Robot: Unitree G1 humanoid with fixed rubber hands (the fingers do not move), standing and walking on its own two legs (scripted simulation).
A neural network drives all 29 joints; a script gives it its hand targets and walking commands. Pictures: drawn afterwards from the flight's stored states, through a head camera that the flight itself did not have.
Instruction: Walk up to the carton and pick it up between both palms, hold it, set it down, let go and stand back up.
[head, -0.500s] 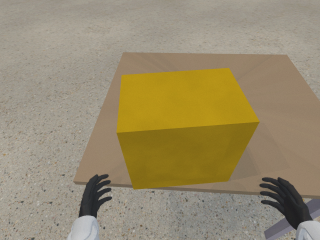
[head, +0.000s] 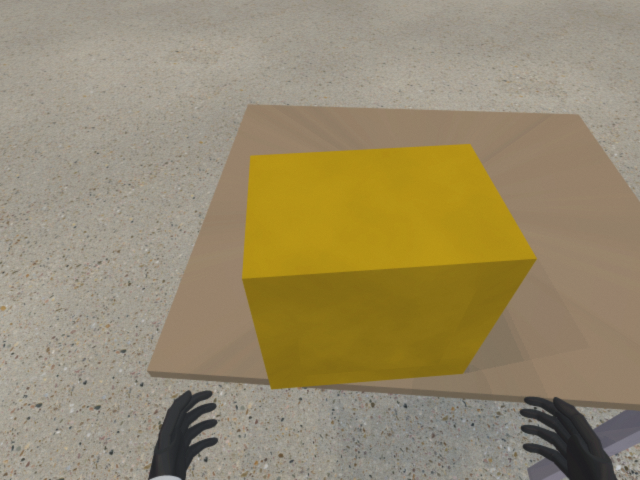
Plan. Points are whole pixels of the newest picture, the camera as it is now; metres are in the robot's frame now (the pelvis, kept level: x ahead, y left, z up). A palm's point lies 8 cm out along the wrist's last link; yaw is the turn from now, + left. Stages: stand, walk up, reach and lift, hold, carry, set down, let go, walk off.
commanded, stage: set down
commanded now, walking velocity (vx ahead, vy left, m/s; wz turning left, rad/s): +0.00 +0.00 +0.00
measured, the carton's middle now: (365, 273) +0.38 -0.01 +0.04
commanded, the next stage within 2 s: let go in 0.78 s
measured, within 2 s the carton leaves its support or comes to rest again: neither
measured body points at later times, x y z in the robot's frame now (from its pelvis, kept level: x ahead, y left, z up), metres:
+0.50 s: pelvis +0.00 +0.00 +0.00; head +0.02 +0.01 +0.45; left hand +0.16 +0.22 -0.07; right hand +0.17 -0.24 -0.07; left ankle -0.03 +0.14 -0.75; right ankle +0.00 -0.11 -0.75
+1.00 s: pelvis +0.00 +0.00 +0.00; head +0.03 +0.01 +0.45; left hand +0.17 +0.22 -0.08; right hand +0.16 -0.24 -0.09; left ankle -0.03 +0.14 -0.75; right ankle +0.00 -0.11 -0.75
